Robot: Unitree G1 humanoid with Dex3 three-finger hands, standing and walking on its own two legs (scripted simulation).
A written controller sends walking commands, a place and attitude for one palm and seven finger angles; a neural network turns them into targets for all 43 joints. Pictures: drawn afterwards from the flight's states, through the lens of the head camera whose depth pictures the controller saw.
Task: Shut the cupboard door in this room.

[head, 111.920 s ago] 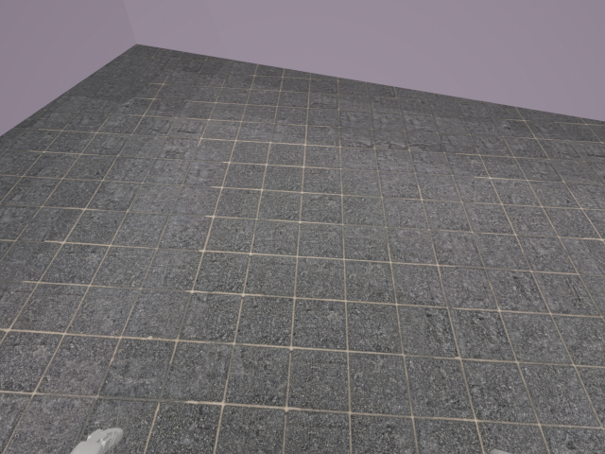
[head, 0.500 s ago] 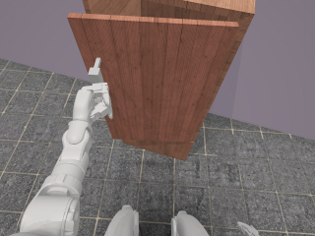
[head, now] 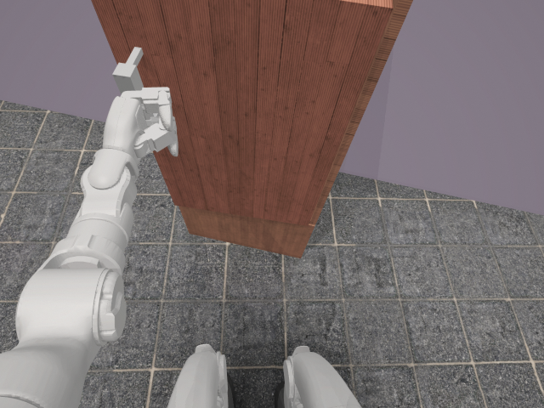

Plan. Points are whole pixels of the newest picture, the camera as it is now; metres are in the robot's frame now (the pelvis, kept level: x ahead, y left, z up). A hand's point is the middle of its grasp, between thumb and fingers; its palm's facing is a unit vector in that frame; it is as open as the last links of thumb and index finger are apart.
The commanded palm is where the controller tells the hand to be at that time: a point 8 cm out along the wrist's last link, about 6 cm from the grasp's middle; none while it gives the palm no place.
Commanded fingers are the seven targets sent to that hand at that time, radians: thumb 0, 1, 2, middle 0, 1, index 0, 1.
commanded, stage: push the door shut along its arc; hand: left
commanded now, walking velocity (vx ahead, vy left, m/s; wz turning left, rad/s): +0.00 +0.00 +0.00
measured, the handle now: (143, 96) +0.58 +0.16 +0.07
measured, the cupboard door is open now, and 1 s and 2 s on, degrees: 4 0 0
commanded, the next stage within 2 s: pull the fist back off the door in 0.40 s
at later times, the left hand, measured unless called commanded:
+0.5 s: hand (171, 121) +0.51 +0.12 +0.08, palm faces -0.26 -0.96 -0.04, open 3.1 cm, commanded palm +0.55 +0.12 +0.07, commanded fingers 0.00 0.90 0.90 -1.30 -1.50 -1.30 -1.50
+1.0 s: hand (192, 115) +0.53 +0.09 +0.07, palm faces +0.05 -1.00 -0.01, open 3.1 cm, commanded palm +0.48 +0.13 +0.07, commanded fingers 0.00 0.90 0.90 -1.30 -1.50 -1.30 -1.50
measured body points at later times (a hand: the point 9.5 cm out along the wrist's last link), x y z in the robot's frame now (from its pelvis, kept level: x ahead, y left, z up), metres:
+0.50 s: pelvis -0.02 +0.01 -0.02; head +0.12 +0.04 +0.40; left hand +0.52 +0.17 +0.08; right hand +0.00 -0.26 -0.12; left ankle +0.06 +0.09 -0.63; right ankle +0.02 -0.09 -0.63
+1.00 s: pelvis +0.01 +0.00 +0.00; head +0.14 +0.00 +0.43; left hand +0.52 +0.14 +0.07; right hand -0.06 -0.23 -0.11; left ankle +0.06 +0.09 -0.63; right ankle +0.02 -0.09 -0.63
